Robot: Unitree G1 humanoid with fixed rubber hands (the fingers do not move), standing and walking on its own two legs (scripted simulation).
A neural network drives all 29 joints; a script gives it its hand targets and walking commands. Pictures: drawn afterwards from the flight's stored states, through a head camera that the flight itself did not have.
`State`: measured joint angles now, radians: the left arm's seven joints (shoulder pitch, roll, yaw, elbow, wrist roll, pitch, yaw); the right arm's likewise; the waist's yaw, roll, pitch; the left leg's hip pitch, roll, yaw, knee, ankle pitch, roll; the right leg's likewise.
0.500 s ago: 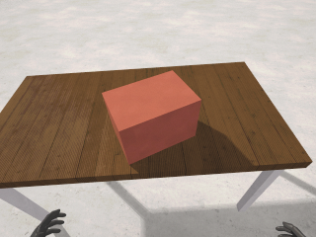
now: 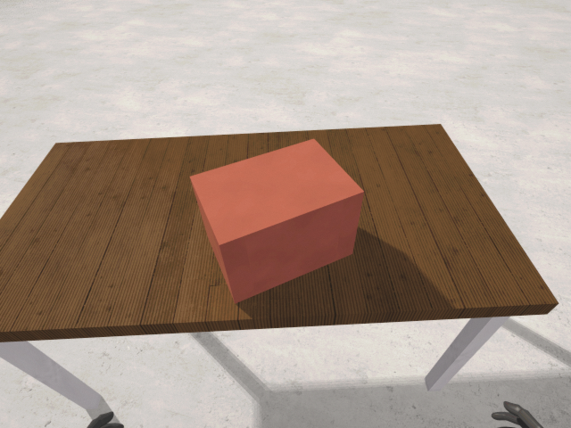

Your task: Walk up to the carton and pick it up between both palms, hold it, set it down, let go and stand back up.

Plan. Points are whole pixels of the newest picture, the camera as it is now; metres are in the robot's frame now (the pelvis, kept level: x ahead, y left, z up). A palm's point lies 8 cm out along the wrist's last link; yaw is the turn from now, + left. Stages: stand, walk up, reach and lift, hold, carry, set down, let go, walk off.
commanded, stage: walk up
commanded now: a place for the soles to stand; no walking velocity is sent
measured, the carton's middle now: (276, 217) +0.53 +0.05 -0.05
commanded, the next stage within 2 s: reach and lift in 1.48 s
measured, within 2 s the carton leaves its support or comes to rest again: neither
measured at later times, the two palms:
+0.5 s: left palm out of the picture +0.09 +0.38 -0.09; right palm out of the picture +0.12 -0.27 -0.10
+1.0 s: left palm out of the picture +0.11 +0.37 -0.09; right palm out of the picture +0.12 -0.28 -0.10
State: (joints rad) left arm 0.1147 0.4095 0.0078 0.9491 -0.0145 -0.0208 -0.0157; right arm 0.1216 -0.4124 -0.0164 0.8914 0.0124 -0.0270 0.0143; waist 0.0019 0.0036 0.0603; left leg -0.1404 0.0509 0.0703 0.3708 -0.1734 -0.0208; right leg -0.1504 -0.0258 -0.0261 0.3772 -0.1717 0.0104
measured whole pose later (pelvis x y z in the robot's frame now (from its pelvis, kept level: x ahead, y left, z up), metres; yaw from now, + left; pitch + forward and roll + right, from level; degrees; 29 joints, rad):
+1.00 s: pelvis +0.01 +0.04 +0.00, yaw -2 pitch -3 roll +0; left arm 0.19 0.45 0.03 0.89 0.01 -0.02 0.05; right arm 0.12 -0.41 -0.06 0.89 -0.01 0.02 0.04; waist 0.00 0.01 0.07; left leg -0.15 0.00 0.11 0.42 -0.23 0.04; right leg -0.15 -0.02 0.03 0.44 -0.25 0.02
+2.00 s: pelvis -0.01 -0.01 -0.01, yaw +1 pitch -6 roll +1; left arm 0.05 0.32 0.17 0.41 0.13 0.48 0.04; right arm 0.13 -0.43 -0.09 0.74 0.07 -0.03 0.15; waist 0.00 -0.04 0.11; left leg -0.15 0.04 0.04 0.50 -0.24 -0.02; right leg -0.14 0.01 -0.05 0.55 -0.30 -0.05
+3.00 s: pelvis +0.03 -0.01 -0.01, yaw +1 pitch +3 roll +1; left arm 0.19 0.12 0.12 0.34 0.00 0.00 0.16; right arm 0.01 -0.55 0.12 0.95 0.41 -0.35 0.31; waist 0.08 -0.02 -0.05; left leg -0.25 0.05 0.04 0.45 -0.24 -0.03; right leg -0.24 0.03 -0.05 0.48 -0.29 -0.05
